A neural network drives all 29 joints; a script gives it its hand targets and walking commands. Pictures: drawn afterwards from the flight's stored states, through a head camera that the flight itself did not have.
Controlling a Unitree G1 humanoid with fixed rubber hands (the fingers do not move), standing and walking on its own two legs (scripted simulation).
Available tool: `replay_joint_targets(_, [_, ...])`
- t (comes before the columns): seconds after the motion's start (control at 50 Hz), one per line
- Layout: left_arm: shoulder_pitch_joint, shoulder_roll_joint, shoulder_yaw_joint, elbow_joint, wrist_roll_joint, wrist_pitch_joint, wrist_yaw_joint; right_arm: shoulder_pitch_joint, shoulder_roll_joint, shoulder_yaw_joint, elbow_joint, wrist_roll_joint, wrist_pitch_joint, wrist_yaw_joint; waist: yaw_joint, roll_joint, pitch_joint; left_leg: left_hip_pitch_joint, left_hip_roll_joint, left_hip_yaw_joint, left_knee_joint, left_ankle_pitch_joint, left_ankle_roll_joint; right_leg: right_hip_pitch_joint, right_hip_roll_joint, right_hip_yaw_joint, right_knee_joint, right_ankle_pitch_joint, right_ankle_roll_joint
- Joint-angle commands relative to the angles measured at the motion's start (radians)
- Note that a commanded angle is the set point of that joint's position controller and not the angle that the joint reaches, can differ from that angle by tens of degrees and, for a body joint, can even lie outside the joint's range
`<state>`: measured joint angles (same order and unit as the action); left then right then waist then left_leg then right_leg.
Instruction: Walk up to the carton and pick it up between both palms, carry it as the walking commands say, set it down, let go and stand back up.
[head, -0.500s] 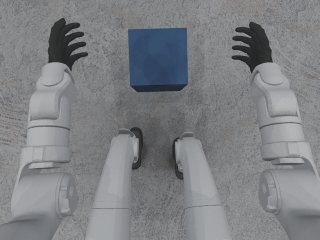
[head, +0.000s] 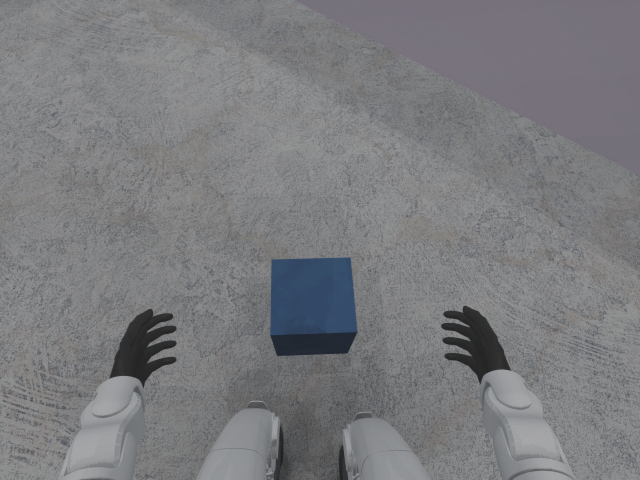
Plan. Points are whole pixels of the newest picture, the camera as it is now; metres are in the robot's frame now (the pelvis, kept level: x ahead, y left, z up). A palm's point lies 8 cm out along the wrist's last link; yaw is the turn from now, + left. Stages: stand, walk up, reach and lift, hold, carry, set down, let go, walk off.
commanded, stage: let go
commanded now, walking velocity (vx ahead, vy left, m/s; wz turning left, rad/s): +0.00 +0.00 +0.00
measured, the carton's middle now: (311, 309) +0.49 +0.00 -0.60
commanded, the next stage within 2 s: stand in 0.60 s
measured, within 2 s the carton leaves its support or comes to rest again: neither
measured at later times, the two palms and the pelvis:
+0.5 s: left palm (84, 428) +0.18 +0.26 -0.03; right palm (516, 420) +0.18 -0.23 -0.03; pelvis +0.01 +0.01 +0.02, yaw +0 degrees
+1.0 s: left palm (44, 441) +0.17 +0.30 -0.04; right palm (549, 412) +0.19 -0.27 -0.03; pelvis +0.03 +0.00 +0.03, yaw +0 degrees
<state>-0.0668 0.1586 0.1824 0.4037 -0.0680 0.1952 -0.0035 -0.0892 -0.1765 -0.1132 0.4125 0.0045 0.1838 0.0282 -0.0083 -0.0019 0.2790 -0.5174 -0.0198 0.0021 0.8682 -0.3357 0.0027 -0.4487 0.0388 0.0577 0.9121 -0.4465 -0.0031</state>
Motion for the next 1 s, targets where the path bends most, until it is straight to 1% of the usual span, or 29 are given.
replay_joint_targets(0.0, [0.242, 0.127, -0.118, -0.200, 0.088, -0.076, -0.035, 0.212, -0.096, 0.020, -0.145, -0.043, -0.065, 0.004, 0.026, 0.016, -0.598, 0.554, -0.052, -0.009, -0.280, 0.376, -0.039, 0.142, -0.006, -0.054, -0.403, 0.340, 0.013])
replay_joint_targets(0.04, [0.185, 0.148, -0.101, -0.171, 0.082, -0.080, -0.033, 0.131, -0.112, 0.040, -0.183, -0.033, -0.081, 0.004, 0.036, -0.043, -0.462, 0.511, -0.055, -0.004, -0.315, 0.410, -0.031, 0.120, -0.002, -0.055, -0.436, 0.372, 0.015])
replay_joint_targets(0.08, [0.324, 0.113, -0.134, -0.194, 0.076, -0.090, -0.042, 0.301, -0.123, 0.055, -0.207, -0.041, -0.082, 0.005, 0.010, -0.002, -0.566, 0.611, -0.059, 0.000, -0.321, 0.495, -0.036, 0.240, -0.007, -0.056, -0.456, 0.467, 0.012])
replay_joint_targets(0.1, [0.291, 0.145, -0.120, -0.209, 0.083, -0.094, -0.045, 0.245, -0.122, 0.031, -0.225, -0.047, -0.096, 0.002, 0.045, -0.017, -0.510, 0.586, -0.056, -0.004, -0.335, 0.506, -0.038, 0.233, -0.003, -0.057, -0.459, 0.466, 0.016])
replay_joint_targets(0.14, [0.299, 0.127, -0.138, -0.184, 0.074, -0.095, -0.049, 0.260, -0.112, 0.081, -0.188, -0.010, -0.091, 0.014, 0.035, 0.025, -0.399, 0.585, -0.053, 0.001, -0.348, 0.492, -0.036, 0.198, -0.010, -0.065, -0.480, 0.460, 0.005])
replay_joint_targets(0.2, [0.317, 0.128, -0.146, -0.189, 0.079, -0.081, -0.060, 0.294, -0.120, 0.059, -0.204, -0.038, -0.076, 0.021, 0.018, -0.010, -0.308, 0.586, -0.038, -0.002, -0.383, 0.391, -0.031, 0.224, -0.013, -0.074, -0.509, 0.379, 0.007])
replay_joint_targets(0.22, [0.288, 0.150, -0.131, -0.170, 0.078, -0.069, -0.062, 0.266, -0.120, 0.077, -0.191, -0.027, -0.069, 0.030, 0.037, -0.027, -0.282, 0.570, -0.037, -0.006, -0.400, 0.334, -0.024, 0.204, -0.016, -0.065, -0.518, 0.327, 0.005])
replay_joint_targets(0.3, [0.291, 0.159, -0.138, -0.184, 0.095, -0.046, -0.067, 0.268, -0.118, 0.039, -0.194, -0.035, -0.044, 0.038, 0.028, 0.020, -0.247, 0.588, -0.036, -0.006, -0.405, 0.279, -0.026, 0.199, -0.013, -0.061, -0.523, 0.270, 0.001])
replay_joint_targets(0.32, [0.286, 0.150, -0.129, -0.169, 0.086, -0.035, -0.073, 0.304, -0.119, 0.044, -0.166, -0.038, -0.029, 0.034, 0.003, 0.003, -0.209, 0.571, -0.041, 0.006, -0.413, 0.250, -0.021, 0.221, -0.017, -0.054, -0.544, 0.265, 0.000])
replay_joint_targets(0.36, [0.271, 0.157, -0.128, -0.160, 0.105, -0.014, -0.069, 0.266, -0.104, 0.053, -0.148, -0.040, -0.010, 0.041, 0.031, 0.021, -0.148, 0.564, -0.038, 0.007, -0.434, 0.166, -0.017, 0.199, -0.018, -0.047, -0.555, 0.178, -0.004])
replay_joint_targets(0.42, [0.219, 0.155, -0.126, -0.190, 0.115, -0.006, -0.069, 0.219, -0.115, 0.041, -0.159, -0.057, 0.002, 0.046, 0.025, 0.029, -0.101, 0.528, -0.036, 0.015, -0.452, 0.080, -0.018, 0.199, -0.012, -0.042, -0.559, 0.094, -0.004])
replay_joint_targets(0.44, [0.236, 0.127, -0.156, -0.149, 0.099, 0.007, -0.068, 0.223, -0.108, 0.038, -0.140, -0.050, 0.017, 0.045, -0.001, 0.027, -0.073, 0.498, -0.017, -0.001, -0.475, 0.048, -0.013, 0.216, 0.000, -0.054, -0.535, 0.100, -0.003])
replay_joint_targets(0.46, [0.265, 0.122, -0.149, -0.116, 0.098, 0.013, -0.070, 0.251, -0.116, 0.048, -0.139, -0.059, 0.016, 0.041, -0.001, -0.018, -0.086, 0.485, -0.017, -0.016, -0.461, 0.056, -0.003, 0.234, -0.010, -0.050, -0.549, 0.105, -0.002])
replay_joint_targets(0.5, [0.258, 0.127, -0.127, -0.150, 0.129, 0.011, -0.064, 0.243, -0.099, 0.053, -0.155, -0.052, 0.011, 0.049, 0.025, 0.005, -0.082, 0.499, -0.030, -0.001, -0.438, 0.046, -0.013, 0.204, -0.026, -0.041, -0.562, 0.053, -0.002])
replay_joint_targets(0.52, [0.270, 0.144, -0.118, -0.144, 0.121, 0.013, -0.064, 0.249, -0.109, 0.049, -0.158, -0.056, 0.003, 0.046, 0.014, -0.076, -0.105, 0.576, -0.048, 0.002, -0.410, 0.092, -0.011, 0.144, -0.043, -0.026, -0.594, 0.056, -0.015])
replay_joint_targets(0.54, [0.227, 0.137, -0.122, -0.190, 0.130, 0.017, -0.057, 0.239, -0.095, 0.047, -0.138, -0.057, 0.007, 0.045, 0.015, 0.004, -0.096, 0.533, -0.033, -0.008, -0.427, 0.069, -0.018, 0.149, -0.022, -0.025, -0.558, 0.063, -0.008])
replay_joint_targets(0.56, [0.219, 0.135, -0.118, -0.188, 0.128, 0.039, -0.043, 0.218, -0.106, 0.051, -0.150, -0.047, -0.010, 0.041, 0.029, -0.043, -0.124, 0.572, -0.033, -0.017, -0.418, 0.034, -0.016, 0.129, -0.047, -0.039, -0.563, 0.028, -0.014])
replay_joint_targets(0.58, [0.220, 0.126, -0.130, -0.181, 0.140, 0.042, -0.043, 0.230, -0.107, 0.054, -0.148, -0.049, -0.009, 0.042, 0.030, 0.026, -0.087, 0.549, -0.028, -0.017, -0.428, -0.021, -0.013, 0.113, -0.042, -0.022, -0.569, -0.004, -0.022])
replay_joint_targets(0.6, [0.216, 0.293, -0.055, -0.017, 0.085, -0.048, -0.012, 0.286, -0.243, -0.006, -0.014, -0.030, -0.080, 0.002, -0.018, -0.016, -0.405, 0.402, 0.072, -0.111, -0.415, -0.068, 0.004, 0.081, -0.051, 0.029, -0.416, -0.039, -0.019])
replay_joint_targets(0.62, [0.271, 0.293, -0.045, 0.002, 0.079, -0.081, -0.006, 0.277, -0.269, -0.018, -0.006, -0.036, -0.116, -0.002, 0.012, 0.062, -0.406, 0.281, 0.093, -0.171, -0.451, -0.247, 0.032, 0.157, -0.044, 0.023, -0.375, -0.093, -0.018])
replay_joint_targets(0.64, [0.269, 0.312, -0.042, 0.034, 0.089, -0.106, -0.010, 0.245, -0.287, -0.028, -0.015, -0.044, -0.132, -0.008, 0.033, 0.018, -0.348, 0.226, 0.106, -0.205, -0.486, -0.355, 0.050, 0.131, -0.025, 0.019, -0.384, -0.157, -0.014])
replay_joint_targets(0.66, [0.251, 0.271, -0.058, 0.057, 0.111, -0.124, -0.015, 0.267, -0.284, -0.025, 0.016, -0.043, -0.150, -0.003, 0.016, 0.085, -0.284, 0.163, 0.110, -0.219, -0.515, -0.457, 0.071, 0.138, -0.020, 0.026, -0.379, -0.169, -0.015])
replay_joint_targets(0.68, [0.283, 0.265, -0.061, 0.088, 0.114, -0.142, -0.010, 0.262, -0.282, -0.024, 0.022, -0.051, -0.162, -0.005, 0.038, 0.072, -0.234, 0.113, 0.109, -0.231, -0.507, -0.468, 0.092, 0.104, -0.027, 0.061, -0.404, -0.214, -0.027])
replay_joint_targets(0.72, [0.278, 0.262, -0.061, 0.120, 0.126, -0.160, -0.014, 0.297, -0.273, -0.025, 0.062, -0.051, -0.181, -0.008, 0.036, 0.074, -0.278, 0.087, 0.103, -0.211, -0.505, -0.472, 0.071, 0.121, -0.028, 0.046, -0.384, -0.206, -0.035])
replay_joint_targets(0.76, [0.267, 0.288, -0.055, 0.131, 0.121, -0.190, -0.014, 0.273, -0.267, -0.022, 0.076, -0.056, -0.201, -0.009, 0.038, 0.041, -0.303, 0.152, 0.107, -0.210, -0.487, -0.308, 0.072, 0.124, -0.036, 0.050, -0.396, -0.060, -0.037])
replay_joint_targets(0.78, [0.270, 0.274, -0.068, 0.148, 0.129, -0.198, -0.013, 0.266, -0.256, -0.020, 0.080, -0.049, -0.210, -0.007, 0.029, 0.091, -0.349, 0.142, 0.114, -0.207, -0.496, -0.346, 0.069, 0.156, -0.034, 0.032, -0.392, -0.037, -0.031])
replay_joint_targets(0.84, [0.281, 0.290, -0.064, 0.181, 0.122, -0.224, -0.020, 0.254, -0.292, -0.022, 0.093, -0.047, -0.209, -0.008, 0.039, 0.016, -0.348, 0.163, 0.091, -0.154, -0.436, -0.171, 0.067, 0.167, -0.058, 0.065, -0.432, 0.077, -0.041])
replay_joint_targets(0.9, [0.238, 0.327, -0.054, 0.185, 0.123, -0.229, -0.011, 0.253, -0.263, -0.008, 0.105, -0.044, -0.230, -0.011, 0.015, -0.007, -0.427, 0.261, 0.067, -0.093, -0.346, 0.056, 0.043, 0.185, -0.087, 0.090, -0.453, 0.192, -0.037])
replay_joint_targets(0.98, [0.211, 0.317, -0.057, 0.190, 0.110, -0.230, 0.000, 0.247, -0.262, -0.006, 0.120, -0.039, -0.235, -0.013, 0.021, -0.055, -0.478, 0.290, 0.088, -0.106, -0.334, 0.274, 0.059, 0.240, -0.095, 0.069, -0.411, 0.335, -0.031])
